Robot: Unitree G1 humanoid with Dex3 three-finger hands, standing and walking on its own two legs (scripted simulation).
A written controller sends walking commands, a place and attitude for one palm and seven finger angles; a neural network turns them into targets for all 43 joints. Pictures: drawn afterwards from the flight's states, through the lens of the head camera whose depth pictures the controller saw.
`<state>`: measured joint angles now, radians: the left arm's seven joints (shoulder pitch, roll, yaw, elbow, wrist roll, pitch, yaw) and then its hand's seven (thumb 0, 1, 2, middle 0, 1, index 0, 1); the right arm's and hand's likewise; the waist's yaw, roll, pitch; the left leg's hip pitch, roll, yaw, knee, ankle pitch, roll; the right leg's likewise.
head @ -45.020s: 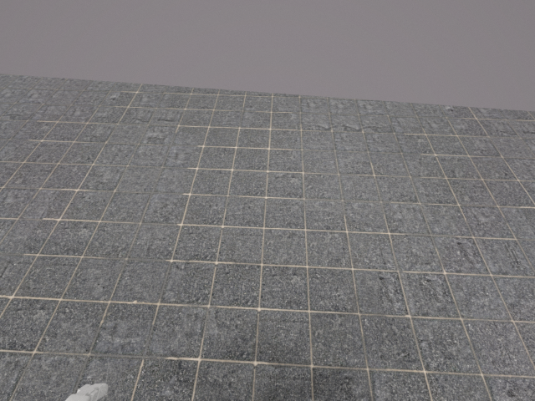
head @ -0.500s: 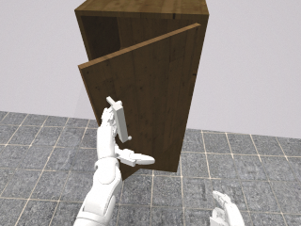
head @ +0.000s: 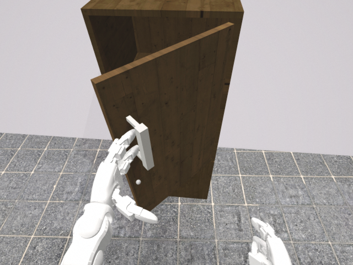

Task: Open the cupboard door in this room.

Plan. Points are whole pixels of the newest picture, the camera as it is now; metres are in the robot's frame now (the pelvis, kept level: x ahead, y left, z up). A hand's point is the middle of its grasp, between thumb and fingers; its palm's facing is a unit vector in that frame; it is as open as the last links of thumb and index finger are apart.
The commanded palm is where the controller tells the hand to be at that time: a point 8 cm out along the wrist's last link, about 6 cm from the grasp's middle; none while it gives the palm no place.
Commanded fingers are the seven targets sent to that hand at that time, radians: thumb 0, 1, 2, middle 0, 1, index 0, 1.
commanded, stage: slide the hand sideways off the handle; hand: left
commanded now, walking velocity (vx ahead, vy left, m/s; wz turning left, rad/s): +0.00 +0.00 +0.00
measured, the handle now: (140, 143) +0.35 +0.12 +0.10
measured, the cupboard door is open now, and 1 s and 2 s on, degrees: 47 47 47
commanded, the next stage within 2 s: draw the hand back to the body in 0.62 s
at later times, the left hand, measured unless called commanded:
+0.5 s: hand (113, 198) +0.23 +0.14 +0.09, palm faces +0.00 -1.00 -0.07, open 16.3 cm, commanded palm +0.19 +0.20 +0.09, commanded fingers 0.00 -0.50 0.30 -0.15 -0.30 -0.15 -0.30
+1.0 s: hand (91, 200) +0.21 +0.18 +0.11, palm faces +0.01 -1.00 -0.08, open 16.3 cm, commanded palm +0.17 +0.23 +0.12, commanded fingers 0.00 -0.50 0.30 -0.15 -0.30 -0.15 -0.30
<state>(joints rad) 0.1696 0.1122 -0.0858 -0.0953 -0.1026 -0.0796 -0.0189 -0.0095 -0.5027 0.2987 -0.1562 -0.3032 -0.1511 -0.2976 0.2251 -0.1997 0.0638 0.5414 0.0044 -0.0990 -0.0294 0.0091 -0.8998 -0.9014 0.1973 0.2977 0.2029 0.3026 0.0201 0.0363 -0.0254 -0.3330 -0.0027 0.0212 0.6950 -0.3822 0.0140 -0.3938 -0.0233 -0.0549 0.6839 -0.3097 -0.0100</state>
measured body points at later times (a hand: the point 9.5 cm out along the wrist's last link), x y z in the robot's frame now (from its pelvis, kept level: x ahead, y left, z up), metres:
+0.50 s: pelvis +0.02 -0.02 -0.01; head +0.03 -0.03 +0.44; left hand +0.22 +0.20 +0.09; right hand +0.21 -0.23 -0.08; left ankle -0.01 +0.11 -0.72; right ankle +0.03 -0.11 -0.72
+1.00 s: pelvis +0.01 -0.01 -0.01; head +0.01 -0.02 +0.44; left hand +0.20 +0.23 +0.11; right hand +0.20 -0.22 -0.07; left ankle -0.01 +0.11 -0.72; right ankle +0.03 -0.11 -0.72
